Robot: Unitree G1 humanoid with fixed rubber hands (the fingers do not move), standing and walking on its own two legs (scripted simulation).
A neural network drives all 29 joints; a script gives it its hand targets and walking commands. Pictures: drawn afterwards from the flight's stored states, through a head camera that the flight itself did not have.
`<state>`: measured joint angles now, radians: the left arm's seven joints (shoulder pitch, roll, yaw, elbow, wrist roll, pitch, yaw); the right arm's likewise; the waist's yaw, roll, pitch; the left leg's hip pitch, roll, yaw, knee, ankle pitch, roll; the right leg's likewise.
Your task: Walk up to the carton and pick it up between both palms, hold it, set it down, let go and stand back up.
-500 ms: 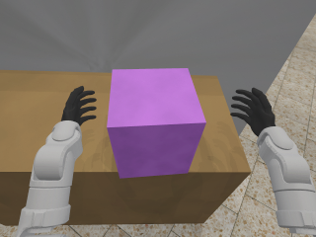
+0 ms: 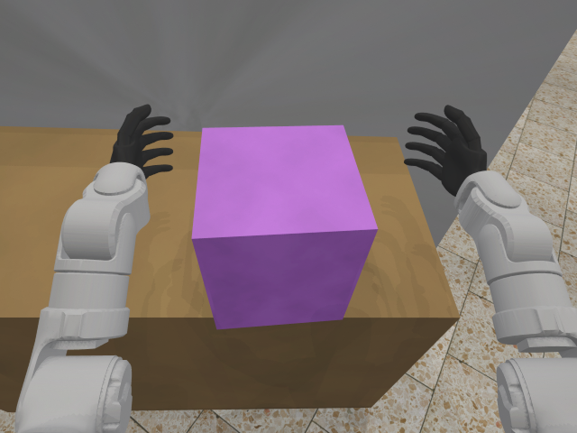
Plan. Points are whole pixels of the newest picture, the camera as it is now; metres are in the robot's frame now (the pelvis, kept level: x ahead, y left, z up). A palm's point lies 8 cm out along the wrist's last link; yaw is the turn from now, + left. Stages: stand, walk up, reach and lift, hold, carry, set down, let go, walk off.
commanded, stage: reach and lift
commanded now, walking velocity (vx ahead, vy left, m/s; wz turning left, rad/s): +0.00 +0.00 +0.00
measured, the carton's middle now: (277, 231) +0.42 +0.04 +0.03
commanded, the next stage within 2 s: none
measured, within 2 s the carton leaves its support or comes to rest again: neither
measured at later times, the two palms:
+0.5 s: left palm (135, 188) +0.40 +0.23 +0.13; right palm (450, 168) +0.44 -0.19 +0.17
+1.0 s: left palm (153, 209) +0.41 +0.22 +0.08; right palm (429, 194) +0.44 -0.18 +0.11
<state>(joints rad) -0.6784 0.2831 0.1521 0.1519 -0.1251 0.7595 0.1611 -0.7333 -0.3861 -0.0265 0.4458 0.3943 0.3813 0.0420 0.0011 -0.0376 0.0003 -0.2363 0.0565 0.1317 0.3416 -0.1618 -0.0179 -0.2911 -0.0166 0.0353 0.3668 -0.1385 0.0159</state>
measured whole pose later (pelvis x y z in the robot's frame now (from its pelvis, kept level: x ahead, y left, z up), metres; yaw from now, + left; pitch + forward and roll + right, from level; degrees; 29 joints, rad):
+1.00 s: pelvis +0.02 +0.00 +0.00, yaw +0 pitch +5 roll +0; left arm -0.66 0.22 0.15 0.79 -0.13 0.03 0.11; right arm -0.79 -0.33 0.10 0.91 0.41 0.01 0.05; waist 0.02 -0.04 0.00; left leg -0.24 0.07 0.13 0.35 -0.18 -0.03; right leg -0.29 -0.01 0.04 0.36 -0.15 0.01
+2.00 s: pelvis +0.02 +0.00 +0.00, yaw +0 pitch +5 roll +0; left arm -0.67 0.08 0.17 0.79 0.00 0.00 0.19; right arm -0.79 -0.17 0.11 0.91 0.37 -0.04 -0.09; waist 0.02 -0.03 0.00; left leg -0.25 0.08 0.13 0.36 -0.20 -0.03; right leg -0.29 0.00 0.04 0.35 -0.15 0.01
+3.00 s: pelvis +0.00 +0.00 +0.00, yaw -1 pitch +4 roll +0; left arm -0.63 -0.02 0.29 0.75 0.14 0.01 0.17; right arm -0.75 -0.10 0.01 0.94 0.17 -0.10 -0.13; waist 0.02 -0.03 -0.04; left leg -0.26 0.08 0.13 0.37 -0.18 -0.03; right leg -0.29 0.01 0.04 0.34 -0.13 0.01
